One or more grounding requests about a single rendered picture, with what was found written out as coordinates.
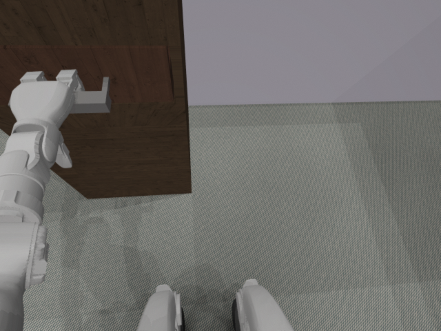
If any right robot shin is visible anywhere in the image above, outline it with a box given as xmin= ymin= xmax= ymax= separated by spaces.
xmin=240 ymin=279 xmax=258 ymax=331

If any left robot forearm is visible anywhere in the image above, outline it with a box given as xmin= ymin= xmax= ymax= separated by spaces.
xmin=0 ymin=119 xmax=61 ymax=225

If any robot right thigh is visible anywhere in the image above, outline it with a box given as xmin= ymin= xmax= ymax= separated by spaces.
xmin=236 ymin=285 xmax=294 ymax=331

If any cabinet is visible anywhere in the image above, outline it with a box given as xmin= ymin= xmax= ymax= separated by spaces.
xmin=0 ymin=0 xmax=192 ymax=199

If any robot left hand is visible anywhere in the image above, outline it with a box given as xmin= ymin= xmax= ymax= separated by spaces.
xmin=10 ymin=69 xmax=85 ymax=168

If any handle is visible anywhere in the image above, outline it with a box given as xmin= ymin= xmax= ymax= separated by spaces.
xmin=8 ymin=77 xmax=112 ymax=114

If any drawer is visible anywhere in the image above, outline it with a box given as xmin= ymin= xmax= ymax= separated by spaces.
xmin=0 ymin=45 xmax=174 ymax=105

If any left robot upper arm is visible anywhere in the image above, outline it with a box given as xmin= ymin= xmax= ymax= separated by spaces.
xmin=0 ymin=222 xmax=50 ymax=331

